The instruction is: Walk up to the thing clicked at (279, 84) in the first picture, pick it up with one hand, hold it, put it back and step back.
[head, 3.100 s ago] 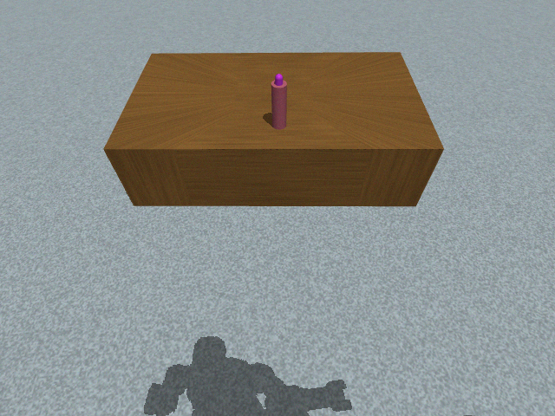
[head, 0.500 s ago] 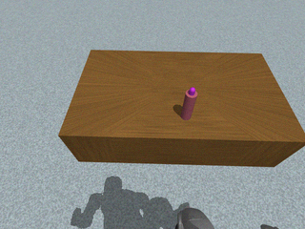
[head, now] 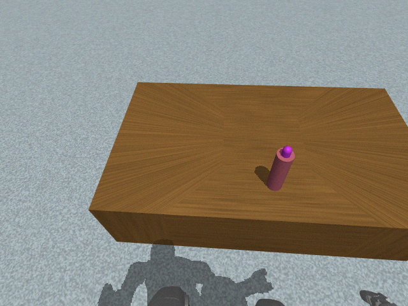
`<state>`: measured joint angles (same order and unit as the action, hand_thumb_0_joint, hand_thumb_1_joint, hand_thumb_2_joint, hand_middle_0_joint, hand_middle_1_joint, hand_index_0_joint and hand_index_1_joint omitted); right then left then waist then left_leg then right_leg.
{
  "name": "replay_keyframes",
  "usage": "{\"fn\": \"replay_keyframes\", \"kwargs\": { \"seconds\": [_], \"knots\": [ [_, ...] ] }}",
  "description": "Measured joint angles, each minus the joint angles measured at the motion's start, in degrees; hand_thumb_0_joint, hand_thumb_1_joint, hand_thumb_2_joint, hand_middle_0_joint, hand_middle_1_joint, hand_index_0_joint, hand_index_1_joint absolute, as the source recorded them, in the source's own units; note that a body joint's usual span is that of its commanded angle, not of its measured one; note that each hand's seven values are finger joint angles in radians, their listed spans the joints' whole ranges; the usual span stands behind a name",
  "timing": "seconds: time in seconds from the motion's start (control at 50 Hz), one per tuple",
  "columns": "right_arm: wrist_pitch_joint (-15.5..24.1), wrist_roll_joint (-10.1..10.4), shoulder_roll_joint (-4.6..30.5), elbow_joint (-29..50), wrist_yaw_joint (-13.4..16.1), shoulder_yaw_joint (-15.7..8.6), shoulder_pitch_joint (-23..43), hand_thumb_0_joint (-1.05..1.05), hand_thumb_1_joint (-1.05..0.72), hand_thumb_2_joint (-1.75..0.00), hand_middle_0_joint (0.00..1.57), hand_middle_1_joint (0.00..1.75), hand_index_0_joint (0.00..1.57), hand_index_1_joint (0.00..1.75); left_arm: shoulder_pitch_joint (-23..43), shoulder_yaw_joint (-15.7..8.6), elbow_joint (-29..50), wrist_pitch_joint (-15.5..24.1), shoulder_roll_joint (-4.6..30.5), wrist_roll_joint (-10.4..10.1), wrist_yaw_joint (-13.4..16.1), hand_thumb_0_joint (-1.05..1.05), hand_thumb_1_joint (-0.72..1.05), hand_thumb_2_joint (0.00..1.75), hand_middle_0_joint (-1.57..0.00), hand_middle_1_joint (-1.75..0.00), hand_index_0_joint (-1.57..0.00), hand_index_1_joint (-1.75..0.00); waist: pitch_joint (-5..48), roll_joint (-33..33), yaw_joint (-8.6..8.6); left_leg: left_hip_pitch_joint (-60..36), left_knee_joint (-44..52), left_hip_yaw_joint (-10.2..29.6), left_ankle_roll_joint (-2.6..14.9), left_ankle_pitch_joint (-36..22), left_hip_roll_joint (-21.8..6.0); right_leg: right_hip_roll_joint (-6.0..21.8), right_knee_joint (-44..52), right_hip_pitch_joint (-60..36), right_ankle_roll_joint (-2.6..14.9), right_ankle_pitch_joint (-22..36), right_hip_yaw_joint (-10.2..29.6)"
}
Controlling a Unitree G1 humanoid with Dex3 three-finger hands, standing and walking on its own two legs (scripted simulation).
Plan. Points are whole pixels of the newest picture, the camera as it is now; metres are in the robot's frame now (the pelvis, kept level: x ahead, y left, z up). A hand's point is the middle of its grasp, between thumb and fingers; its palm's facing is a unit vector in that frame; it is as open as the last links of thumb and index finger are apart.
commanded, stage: walk up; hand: right
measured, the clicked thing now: (280, 167) +0.58 -0.23 -0.27
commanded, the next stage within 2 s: stand in 1.38 s
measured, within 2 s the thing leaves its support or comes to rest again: neither
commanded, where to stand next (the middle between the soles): +0.12 -0.02 m, yaw -1 degrees
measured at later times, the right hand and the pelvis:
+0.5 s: hand out of the picture +0.14 -0.25 -0.13, palm faces +0.00 +0.94 -0.34, open 7.4 cm; pelvis +0.04 +0.01 +0.02, yaw -2 degrees
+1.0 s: hand out of the picture +0.12 -0.26 -0.12, palm faces +0.02 +0.94 -0.35, open 7.4 cm; pelvis +0.05 +0.00 +0.04, yaw -2 degrees
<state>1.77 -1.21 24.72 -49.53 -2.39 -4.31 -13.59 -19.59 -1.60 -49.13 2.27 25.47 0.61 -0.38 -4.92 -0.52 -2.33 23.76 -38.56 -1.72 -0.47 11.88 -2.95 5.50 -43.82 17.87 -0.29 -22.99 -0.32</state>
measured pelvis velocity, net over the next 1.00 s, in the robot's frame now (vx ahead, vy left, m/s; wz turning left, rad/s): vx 0.05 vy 0.00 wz -0.03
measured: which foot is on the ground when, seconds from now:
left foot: down 0.00-1.00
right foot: down 0.00-1.00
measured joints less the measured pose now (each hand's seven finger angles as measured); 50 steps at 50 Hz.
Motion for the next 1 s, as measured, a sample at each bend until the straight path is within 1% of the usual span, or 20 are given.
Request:
{"fn": "replay_keyframes", "kwargs": {
  "seconds": [0.04,0.08,0.14,0.18,0.2,0.22,0.26,0.32,0.48,0.66,0.82,1.0],
  "knots": [
    [0.1,0.1,-1.0,-0.4,0.3,0.8,1.1,0.01,-0.91,-0.90,0.20,0.30,0.20,0.30,1.5,0.1,-1.4,-1.3,-0.1,-0.4,0.6,0.00,0.90,0.90,-0.20,-0.30,-0.20,-0.30,-0.4,1.1,0.27,0.4,-2.3,-0.6,0.27,2.0,0.2,-1.1,-5.2,2.0,1.11,-4.4,2.0],
    [0.1,0.1,-2.3,-0.7,0.6,1.7,2.1,0.01,-0.91,-0.90,0.20,0.30,0.20,0.30,2.7,0.3,-2.6,-1.7,-0.1,-0.6,0.7,0.01,0.90,0.90,-0.20,-0.30,-0.20,-0.30,-0.6,2.1,0.68,0.1,-2.3,-1.0,0.65,2.7,0.0,-2.1,-7.9,3.4,1.61,-6.4,1.9],
    [0.2,0.0,-3.3,-1.1,0.7,2.8,3.2,0.01,-0.90,-0.90,0.20,0.30,0.21,0.30,3.8,0.3,-4.3,-1.3,-0.6,-0.7,0.4,0.00,0.90,0.90,-0.20,-0.30,-0.20,-0.30,-0.6,2.6,1.30,-0.4,-1.9,-1.4,0.62,3.1,-0.3,-2.4,-4.8,3.3,1.94,-5.1,0.1],
    [0.0,0.1,-3.3,-1.5,0.7,3.1,3.8,0.01,-0.90,-0.90,0.21,0.30,0.21,0.30,4.3,0.2,-5.3,-1.1,-1.1,-0.3,0.2,0.00,0.90,0.90,-0.20,-0.30,-0.20,-0.30,-0.5,2.4,1.57,-0.3,-2.5,-1.5,0.48,3.7,-0.5,-2.8,0.2,1.6,2.09,-2.2,-1.0],
    [-0.2,0.3,-3.2,-1.8,0.8,3.2,4.1,0.01,-0.90,-0.90,0.21,0.30,0.21,0.30,4.7,0.1,-5.8,-1.1,-1.5,-0.1,0.2,0.00,0.90,0.90,-0.20,-0.30,-0.20,-0.30,-0.5,1.8,1.65,-0.3,-3.0,-1.3,0.32,4.2,-0.8,-3.2,2.2,0.7,1.46,1.4,-1.2],
    [-0.5,0.6,-3.0,-2.3,1.0,3.1,4.3,0.01,-0.90,-0.90,0.21,0.30,0.21,0.30,5.1,0.1,-6.4,-1.1,-2.1,0.2,0.2,0.00,0.90,0.90,-0.20,-0.30,-0.20,-0.30,-0.6,0.8,1.74,-0.3,-3.4,-0.8,0.10,4.6,-1.3,-3.7,3.3,0.0,0.51,2.6,-1.6],
    [-0.9,1.1,-3.4,-3.7,1.3,3.3,4.8,0.01,-0.90,-0.90,0.21,0.30,0.21,0.30,5.4,0.2,-7.1,-1.2,-2.6,0.5,0.0,0.00,0.90,0.90,-0.20,-0.30,-0.20,-0.30,-0.1,0.8,1.61,-1.3,-1.9,-1.0,-0.19,4.3,-1.2,-3.5,4.2,-0.7,-0.57,2.7,-1.5],
    [-0.4,1.3,-3.7,-5.8,1.4,3.7,5.4,0.01,-0.90,-0.90,0.20,0.30,0.21,0.30,6.6,0.9,-8.4,-1.5,-3.2,0.0,-0.3,0.00,0.90,0.90,-0.20,-0.30,-0.20,-0.30,0.3,1.0,1.52,-3.3,1.1,-1.8,-0.22,3.3,-0.5,-2.9,5.8,-1.8,-1.09,2.8,-0.9],
    [-0.1,1.6,-4.0,-10.7,1.7,4.4,8.5,0.01,-0.90,-0.90,0.20,0.30,0.21,0.30,11.6,1.5,-10.8,-1.5,-4.0,-0.7,-0.2,0.00,0.90,0.90,-0.20,-0.30,-0.20,-0.30,0.1,0.4,1.78,-6.8,6.1,-1.9,-0.50,1.4,-0.6,-3.2,11.0,-5.3,-0.95,4.8,-1.1],
    [-0.2,1.2,-3.6,-14.7,1.6,4.5,10.6,0.01,-0.90,-0.90,0.20,0.30,0.21,0.30,15.7,1.6,-13.6,-2.0,-4.8,-0.6,-0.5,0.00,0.90,0.90,-0.20,-0.30,-0.20,-0.30,1.0,0.3,2.41,-10.4,12.6,-1.9,-0.90,-1.6,-0.6,-3.5,17.4,-8.8,-0.82,7.8,-1.4],
    [-0.2,0.8,-3.6,-16.5,1.6,4.3,10.4,0.01,-0.90,-0.90,0.20,0.30,0.20,0.30,16.5,1.4,-15.4,-2.4,-5.3,-0.5,-0.8,0.00,0.90,0.90,-0.20,-0.30,-0.20,-0.30,1.5,0.4,2.74,-12.5,17.0,-2.1,-1.16,-3.6,-0.7,-3.8,21.8,-10.9,-0.73,9.9,-1.4],
    [-0.3,0.7,-4.0,-17.2,1.8,4.1,9.2,0.01,-0.90,-0.90,0.20,0.30,0.20,0.30,15.5,0.9,-16.5,-2.6,-5.6,-0.2,-0.8,0.00,0.90,0.90,-0.20,-0.30,-0.20,-0.30,1.8,0.6,2.76,-13.5,18.5,-2.3,-1.10,-4.0,-0.7,-3.8,24.1,-12.2,-0.89,10.8,-1.3]
  ]
}}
